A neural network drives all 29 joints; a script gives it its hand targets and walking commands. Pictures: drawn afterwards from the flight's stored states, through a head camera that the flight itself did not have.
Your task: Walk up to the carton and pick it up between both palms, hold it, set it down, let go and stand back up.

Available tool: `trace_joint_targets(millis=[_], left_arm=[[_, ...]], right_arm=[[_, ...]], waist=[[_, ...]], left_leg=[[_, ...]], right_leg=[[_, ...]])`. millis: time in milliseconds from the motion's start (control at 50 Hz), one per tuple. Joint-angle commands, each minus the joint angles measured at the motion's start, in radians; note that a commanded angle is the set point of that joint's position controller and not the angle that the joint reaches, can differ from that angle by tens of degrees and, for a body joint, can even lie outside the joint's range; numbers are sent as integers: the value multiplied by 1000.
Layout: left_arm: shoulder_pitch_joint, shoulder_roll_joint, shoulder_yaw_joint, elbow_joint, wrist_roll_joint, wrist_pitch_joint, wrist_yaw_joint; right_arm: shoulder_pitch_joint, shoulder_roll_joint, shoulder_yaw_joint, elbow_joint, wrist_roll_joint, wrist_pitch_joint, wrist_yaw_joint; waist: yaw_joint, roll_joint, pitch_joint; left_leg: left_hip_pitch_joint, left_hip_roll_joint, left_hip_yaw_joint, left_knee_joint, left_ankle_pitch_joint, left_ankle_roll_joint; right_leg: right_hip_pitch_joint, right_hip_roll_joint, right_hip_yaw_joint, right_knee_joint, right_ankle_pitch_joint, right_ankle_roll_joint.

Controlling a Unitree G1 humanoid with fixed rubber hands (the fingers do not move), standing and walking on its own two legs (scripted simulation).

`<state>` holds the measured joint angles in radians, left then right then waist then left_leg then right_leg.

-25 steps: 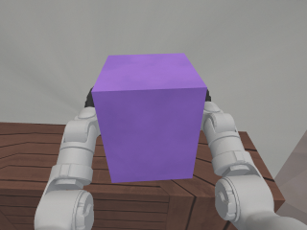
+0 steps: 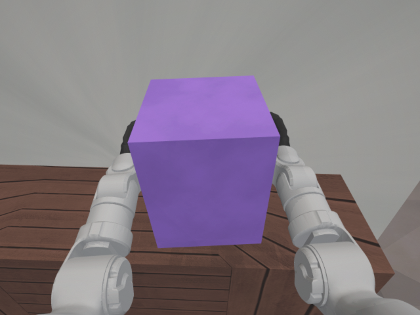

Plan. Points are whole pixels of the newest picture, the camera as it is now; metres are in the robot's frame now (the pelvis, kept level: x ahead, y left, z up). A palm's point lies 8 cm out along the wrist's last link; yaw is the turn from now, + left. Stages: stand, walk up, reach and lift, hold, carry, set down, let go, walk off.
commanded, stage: set down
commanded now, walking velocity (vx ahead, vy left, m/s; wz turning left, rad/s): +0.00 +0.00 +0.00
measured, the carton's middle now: (205, 161) +0.38 +0.00 +0.17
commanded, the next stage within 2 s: none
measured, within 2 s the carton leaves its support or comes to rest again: neither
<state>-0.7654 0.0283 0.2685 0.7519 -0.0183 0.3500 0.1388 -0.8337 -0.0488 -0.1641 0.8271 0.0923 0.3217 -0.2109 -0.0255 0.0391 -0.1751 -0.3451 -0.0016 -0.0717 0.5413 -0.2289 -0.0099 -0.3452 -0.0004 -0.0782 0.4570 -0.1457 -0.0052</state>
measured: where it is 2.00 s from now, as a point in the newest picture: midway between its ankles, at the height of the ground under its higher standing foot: outside the picture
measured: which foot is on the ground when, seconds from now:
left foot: down 0.00-1.00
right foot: down 0.00-1.00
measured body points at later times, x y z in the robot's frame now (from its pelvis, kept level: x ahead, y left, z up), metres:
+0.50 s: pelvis +0.02 +0.01 +0.00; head -0.02 +0.01 +0.45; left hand +0.43 +0.15 +0.15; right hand +0.42 -0.15 +0.15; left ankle +0.03 +0.12 -0.73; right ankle +0.06 -0.11 -0.73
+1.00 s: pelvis +0.03 +0.01 +0.00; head +0.02 +0.00 +0.45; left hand +0.44 +0.14 +0.11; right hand +0.43 -0.16 +0.11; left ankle +0.03 +0.12 -0.73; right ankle +0.06 -0.11 -0.73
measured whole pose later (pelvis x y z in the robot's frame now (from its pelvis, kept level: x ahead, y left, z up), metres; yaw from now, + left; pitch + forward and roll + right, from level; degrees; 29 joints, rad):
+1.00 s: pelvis +0.03 +0.01 +0.00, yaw +0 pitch +4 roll -2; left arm -0.74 0.01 0.23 0.92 -0.01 0.07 0.13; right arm -0.71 -0.05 -0.15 0.90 0.09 0.06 -0.19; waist -0.03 0.04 -0.11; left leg -0.33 0.00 -0.07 0.53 -0.26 -0.01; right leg -0.32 0.00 -0.08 0.43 -0.17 -0.01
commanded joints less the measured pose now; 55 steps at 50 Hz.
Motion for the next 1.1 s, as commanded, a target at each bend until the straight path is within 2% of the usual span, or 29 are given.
trace_joint_targets(millis=[0, 60, 80, 120, 140, 180, 200, 220, 300, 320, 340, 400, 420, 440, 540, 600, 660, 680, 700, 720, 760, 780, 800, 860, 940, 960, 980, 1060, 1080], left_arm=[[-938, -695, -373, -226, 14, -97, -163], [-979, -715, -413, -322, -1, -118, -157], [-936, -745, -458, -372, -15, -123, -153], [-847, -736, -453, -344, -8, -120, -158], [-757, -725, -439, -269, 14, -115, -170], [-788, -711, -418, -328, 7, -115, -173], [-780, -711, -419, -296, 31, -112, -179], [-778, -708, -413, -322, 17, -111, -179], [-793, -752, -457, -307, 13, -134, -176], [-793, -758, -458, -298, 10, -128, -177], [-815, -759, -472, -345, 6, -149, -174], [-812, -741, -424, -201, 30, -146, -173], [-844, -734, -413, -241, 31, -153, -176], [-862, -738, -405, -245, 41, -164, -172], [-803, -721, -313, -23, 113, -178, -185], [-871, -730, -317, -74, 108, -228, -187], [-973, -791, -418, -187, 36, -308, -150], [-960, -804, -460, -234, 21, -331, -137], [-957, -815, -489, -221, 18, -347, -130], [-938, -818, -468, -203, 20, -353, -123], [-889, -848, -529, -192, 5, -375, -115], [-852, -844, -515, -168, 8, -376, -110], [-834, -826, -495, -160, 17, -375, -111], [-801, -800, -442, -68, 41, -376, -126], [-753, -815, -456, -98, 47, -389, -131], [-806, -791, -429, -92, 58, -391, -129], [-765, -797, -431, -77, 55, -391, -136], [-799, -826, -491, -149, 36, -412, -128], [-749, -829, -468, -103, 56, -409, -123]], right_arm=[[-916, 831, 380, -314, 45, -118, 151], [-885, 832, 406, -315, 81, -122, 137], [-926, 843, 447, -451, 99, -146, 136], [-884, 848, 496, -465, 113, -142, 121], [-868, 823, 478, -467, 96, -139, 113], [-864, 826, 488, -488, 109, -141, 106], [-845, 814, 472, -419, 96, -139, 108], [-887, 834, 512, -501, 120, -150, 112], [-943, 826, 496, -526, 91, -188, 112], [-896, 810, 473, -448, 82, -174, 114], [-919, 831, 489, -515, 85, -191, 120], [-917, 785, 403, -391, 45, -184, 134], [-909, 793, 406, -377, 46, -191, 138], [-867, 773, 378, -299, 26, -188, 145], [-832, 722, 240, -145, -63, -201, 182], [-808, 735, 193, -128, -96, -232, 197], [-908, 807, 270, -223, -70, -284, 205], [-840, 806, 274, -219, -69, -291, 211], [-856, 806, 285, -237, -77, -304, 211], [-859, 810, 307, -240, -69, -311, 222], [-825, 814, 324, -280, -76, -329, 219], [-853, 804, 337, -309, -60, -331, 218], [-785, 800, 329, -266, -75, -321, 211], [-805, 744, 293, -246, -98, -322, 213], [-787, 766, 326, -294, -94, -334, 209], [-758, 768, 331, -225, -97, -318, 211], [-761, 792, 357, -284, -91, -330, 213], [-714, 786, 336, -248, -92, -348, 209], [-736, 766, 336, -251, -104, -352, 211]], waist=[[33, -49, -509], [-5, -4, -556], [16, -23, -639], [20, -40, -655], [11, -73, -592], [20, -57, -589], [7, -34, -546], [39, -63, -591], [15, -32, -610], [-10, -17, -603], [4, -32, -644], [-5, -17, -516], [8, -28, -521], [-12, 10, -502], [-7, -28, -335], [-39, 6, -364], [-16, 35, -580], [-35, 50, -642], [-48, 47, -680], [-23, 37, -685], [-48, 46, -736], [-29, 15, -718], [-41, 7, -684], [-37, -24, -587], [-26, -57, -641], [-25, -31, -588], [-9, -62, -623], [-55, -13, -656], [-40, -18, -646]], left_leg=[[69, -50, 34, -208, 116, -7], [91, -53, 21, -180, 208, -26], [127, -55, 23, -159, 315, -33], [108, -63, 21, -140, 380, -30], [88, -62, 13, -142, 351, -16], [87, -64, 23, -155, 352, -20], [76, -64, 19, -157, 340, -23], [81, -65, 19, -154, 366, -15], [82, -64, 21, -137, 381, -28], [98, -58, 11, -147, 371, -35], [133, -58, 14, -130, 421, -36], [97, -41, 2, -164, 265, -34], [100, -43, 16, -169, 259, -36], [133, -46, 13, -164, 261, -41], [76, -30, 19, -229, 55, -31], [109, -34, 27, -233, 63, -46], [161, -40, 15, -184, 204, -64], [173, -29, 7, -164, 272, -79], [180, -31, 7, -145, 312, -81], [188, -27, 1, -132, 338, -83], [197, -28, 3, -122, 365, -87], [184, -24, -5, -116, 374, -80], [166, -24, -3, -121, 383, -80], [107, -32, 0, -145, 266, -62], [119, -28, 4, -145, 315, -58], [101, -33, 10, -148, 300, -61], [83, -28, 7, -143, 328, -55], [110, -24, -6, -115, 429, -75], [111, -25, 0, -109, 408, -73]], right_leg=[[467, 67, 58, -107, 87, 31], [515, 67, 66, -87, 202, 29], [547, 80, 62, -69, 303, 32], [591, 76, 74, -62, 395, 46], [586, 67, 80, -69, 406, 54], [599, 67, 76, -65, 416, 58], [587, 55, 81, -65, 409, 57], [609, 64, 83, -61, 427, 61], [592, 60, 82, -55, 459, 54], [583, 61, 73, -62, 421, 44], [579, 70, 74, -56, 455, 48], [475, 65, 73, -89, 268, 34], [490, 66, 58, -92, 250, 33], [457, 64, 62, -102, 217, 27], [352, 56, 45, -141, -20, 18], [364, 54, 40, -130, 2, 15], [377, 63, 45, -107, 105, 6], [367, 67, 42, -97, 146, 0], [356, 75, 43, -92, 190, -2], [348, 76, 43, -89, 172, 0], [355, 72, 49, -86, 231, 1], [343, 77, 53, -86, 222, 1], [382, 70, 61, -84, 268, 8], [372, 61, 64, -94, 190, 16], [413, 65, 68, -82, 265, 21], [409, 57, 76, -82, 258, 22], [453, 52, 75, -68, 305, 33], [429, 53, 73, -59, 358, 23], [407, 57, 68, -60, 340, 18]])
